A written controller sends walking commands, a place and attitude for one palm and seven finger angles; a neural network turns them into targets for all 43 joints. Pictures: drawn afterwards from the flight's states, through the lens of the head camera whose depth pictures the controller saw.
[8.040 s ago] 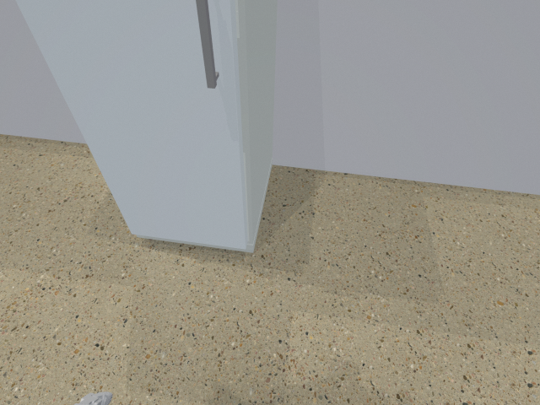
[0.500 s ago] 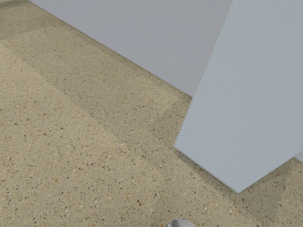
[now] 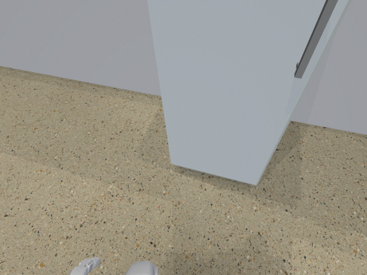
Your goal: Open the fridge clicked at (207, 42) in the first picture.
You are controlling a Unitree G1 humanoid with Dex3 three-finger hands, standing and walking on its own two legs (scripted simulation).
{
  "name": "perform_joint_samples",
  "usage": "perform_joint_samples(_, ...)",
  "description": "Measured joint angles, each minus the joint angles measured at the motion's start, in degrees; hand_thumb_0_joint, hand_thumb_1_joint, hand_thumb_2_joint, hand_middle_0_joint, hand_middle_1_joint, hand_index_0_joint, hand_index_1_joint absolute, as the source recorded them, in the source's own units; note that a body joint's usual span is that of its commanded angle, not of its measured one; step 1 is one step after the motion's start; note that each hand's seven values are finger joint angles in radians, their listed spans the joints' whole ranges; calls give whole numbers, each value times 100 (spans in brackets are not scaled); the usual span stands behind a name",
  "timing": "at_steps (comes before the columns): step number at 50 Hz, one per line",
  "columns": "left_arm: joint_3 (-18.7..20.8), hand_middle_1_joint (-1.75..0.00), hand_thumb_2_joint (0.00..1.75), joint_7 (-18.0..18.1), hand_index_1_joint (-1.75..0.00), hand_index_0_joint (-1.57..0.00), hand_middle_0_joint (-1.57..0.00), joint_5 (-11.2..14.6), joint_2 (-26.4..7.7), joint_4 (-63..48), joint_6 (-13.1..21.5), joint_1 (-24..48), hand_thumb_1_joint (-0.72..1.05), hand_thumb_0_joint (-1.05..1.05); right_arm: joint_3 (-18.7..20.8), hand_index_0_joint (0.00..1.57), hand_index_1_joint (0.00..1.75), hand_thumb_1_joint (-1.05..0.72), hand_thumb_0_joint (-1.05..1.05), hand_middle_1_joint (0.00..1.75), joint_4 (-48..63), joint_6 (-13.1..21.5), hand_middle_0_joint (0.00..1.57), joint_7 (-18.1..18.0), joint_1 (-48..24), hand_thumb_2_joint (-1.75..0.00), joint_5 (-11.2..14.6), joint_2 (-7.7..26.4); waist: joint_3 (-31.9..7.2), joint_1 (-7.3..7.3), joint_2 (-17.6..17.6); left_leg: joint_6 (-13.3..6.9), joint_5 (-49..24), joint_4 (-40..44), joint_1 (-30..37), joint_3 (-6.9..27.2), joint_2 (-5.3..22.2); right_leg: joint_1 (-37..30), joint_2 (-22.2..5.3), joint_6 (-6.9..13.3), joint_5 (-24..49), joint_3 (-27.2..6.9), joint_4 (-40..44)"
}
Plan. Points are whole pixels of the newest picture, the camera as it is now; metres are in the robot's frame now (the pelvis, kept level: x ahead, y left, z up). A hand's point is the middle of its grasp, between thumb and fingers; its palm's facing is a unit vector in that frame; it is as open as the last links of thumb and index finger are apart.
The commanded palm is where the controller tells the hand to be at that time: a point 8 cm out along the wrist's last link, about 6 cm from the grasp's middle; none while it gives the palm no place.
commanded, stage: turn to face it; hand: right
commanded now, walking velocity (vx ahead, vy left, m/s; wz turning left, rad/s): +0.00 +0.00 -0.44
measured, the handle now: (318, 25) +0.63 -0.30 +0.21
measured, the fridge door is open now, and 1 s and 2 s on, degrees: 0 0 0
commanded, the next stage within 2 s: take the last steps up to it in 0.36 s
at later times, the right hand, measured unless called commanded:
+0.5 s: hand out of the picture +0.00 -0.16 -0.15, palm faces +0.25 +0.93 -0.25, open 7.4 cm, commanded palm none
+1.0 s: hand out of the picture +0.04 -0.20 -0.17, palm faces +0.27 +0.95 -0.16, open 7.4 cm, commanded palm none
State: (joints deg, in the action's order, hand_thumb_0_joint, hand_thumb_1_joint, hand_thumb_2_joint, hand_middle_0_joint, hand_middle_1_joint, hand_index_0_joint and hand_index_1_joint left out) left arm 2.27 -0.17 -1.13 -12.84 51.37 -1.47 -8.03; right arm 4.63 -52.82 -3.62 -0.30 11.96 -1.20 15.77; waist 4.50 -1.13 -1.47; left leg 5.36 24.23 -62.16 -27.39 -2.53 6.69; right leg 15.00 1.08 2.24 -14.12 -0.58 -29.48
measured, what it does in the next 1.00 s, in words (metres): steps on the spot, turning right: left foot, then right foot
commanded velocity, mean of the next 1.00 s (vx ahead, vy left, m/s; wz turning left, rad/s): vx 0.16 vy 0.02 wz -0.14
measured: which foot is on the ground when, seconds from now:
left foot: up 0.00-0.22, down 0.24-0.64, up 0.66-1.00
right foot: down 0.00-0.24, up 0.26-0.62, down 0.64-1.00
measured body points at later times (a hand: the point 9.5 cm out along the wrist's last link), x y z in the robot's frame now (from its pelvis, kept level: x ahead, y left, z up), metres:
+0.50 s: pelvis -0.02 +0.04 +0.00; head +0.00 +0.05 +0.45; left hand +0.08 +0.28 -0.16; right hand -0.01 -0.21 -0.13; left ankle +0.02 +0.15 -0.74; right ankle -0.07 -0.10 -0.68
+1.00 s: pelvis +0.05 -0.02 +0.00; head +0.07 -0.03 +0.45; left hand +0.04 +0.20 -0.15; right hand +0.03 -0.25 -0.15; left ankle +0.17 +0.10 -0.70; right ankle -0.07 -0.09 -0.74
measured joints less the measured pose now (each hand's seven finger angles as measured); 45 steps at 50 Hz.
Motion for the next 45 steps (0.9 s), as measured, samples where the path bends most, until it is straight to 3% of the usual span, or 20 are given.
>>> perform_joint_samples(8,32,-30,90,-17,-30,-20,-20,-36,90,64,-91,-237,90,0,-106,20,30,-91,1,30,263,81,20,-34,-365,-90,38,-235,-62,202,208,-38,73,1455,498,105,-334,64,169,-98,179,-470,89)
perform_joint_samples(11,76,-30,90,-20,-30,-20,-20,-19,77,105,-140,-354,90,0,-165,20,30,-91,1,30,364,190,20,-39,-366,-90,53,-323,-117,231,278,-102,-514,2647,1036,36,-462,231,249,-208,90,-604,-177)
perform_joint_samples(12,97,-30,90,-25,-30,-20,-20,6,50,116,-150,-392,90,0,-183,20,30,-91,1,30,384,251,20,-50,-342,-90,32,-362,-139,216,329,-301,-749,2935,1149,-7,-490,340,261,-244,3,-638,-376)
perform_joint_samples(14,168,-30,90,-14,-30,-20,-20,14,-18,169,-213,-424,90,0,-239,20,30,-91,1,30,373,302,20,-57,-300,-90,-10,-482,-114,240,471,-573,-768,2823,1144,-150,-489,672,286,-289,-852,-626,-1292)
perform_joint_samples(16,216,-30,90,-28,-30,-20,-20,-5,-62,245,-293,-464,90,0,-263,20,30,-91,1,30,350,294,20,-60,-190,-90,-18,-566,-131,222,478,-637,-744,2876,1226,-235,-407,1011,298,-315,-1141,-467,-2423)
perform_joint_samples(18,240,-30,90,-59,-30,-20,-20,-20,-104,318,-318,-490,90,0,-272,20,30,-91,1,30,278,274,20,-67,-76,-90,-26,-620,-140,214,474,-630,-814,3044,1339,-301,-353,1206,196,-364,-969,-316,-3195)
perform_joint_samples(21,245,-30,90,-78,-30,-20,-20,-18,-117,405,-316,-552,90,0,-271,20,30,-91,1,30,139,254,20,-74,62,-90,-42,-644,-156,225,410,-614,-914,3241,1454,-426,-263,1194,3,-453,-778,-187,-3448)
perform_joint_samples(26,184,-30,90,-55,-30,-20,-20,4,-73,587,-320,-556,91,0,-250,21,30,-91,1,30,-68,293,20,-57,242,-90,-80,-591,-141,94,220,-558,-979,3355,1485,-596,-112,670,-209,-500,-1064,-8,-2397)
perform_joint_samples(31,67,-30,90,-46,-30,-20,-20,0,27,647,-103,-560,91,0,-187,21,30,-91,1,30,-367,310,20,-17,525,-90,-72,-440,-242,-68,52,-393,-890,3194,1401,-744,-2,-188,-255,-354,-869,323,-532)
perform_joint_samples(32,48,-30,90,-36,-30,-20,-20,-9,38,631,-14,-592,91,0,-173,20,30,-91,1,30,-430,284,20,-5,609,-90,-47,-411,-303,-65,64,-365,-728,2997,1307,-770,-8,-343,-264,-265,-718,301,-131)
perform_joint_samples(35,-20,-30,90,24,-30,-20,-20,-48,240,652,157,-638,91,0,-128,20,30,-91,1,30,-707,130,20,22,757,-90,-53,-286,-335,-71,-115,-399,136,1799,864,-437,-87,-444,-193,-81,-546,394,-160)
perform_joint_samples(38,-99,-30,90,92,-30,-20,-20,-41,398,689,271,-843,90,0,-120,20,30,-91,1,30,-887,110,20,111,776,-90,-76,-255,-367,22,-97,-423,-122,735,371,-301,-187,-785,-192,-35,-396,370,310)
perform_joint_samples(41,-148,-30,90,125,-30,-20,-20,-7,510,841,340,-1057,90,0,-136,20,30,-91,1,30,-886,183,20,174,690,-90,-70,-283,-361,39,-55,-370,-566,462,29,-237,-160,-1094,-156,-16,-213,339,804)
perform_joint_samples(45,-150,-30,90,154,-30,-20,-20,13,627,1062,392,-1310,90,0,-144,20,30,-91,1,30,-823,224,20,184,475,-90,-58,-371,-315,67,-30,-295,-915,709,-214,-164,-79,-1414,-85,-8,-169,351,1190)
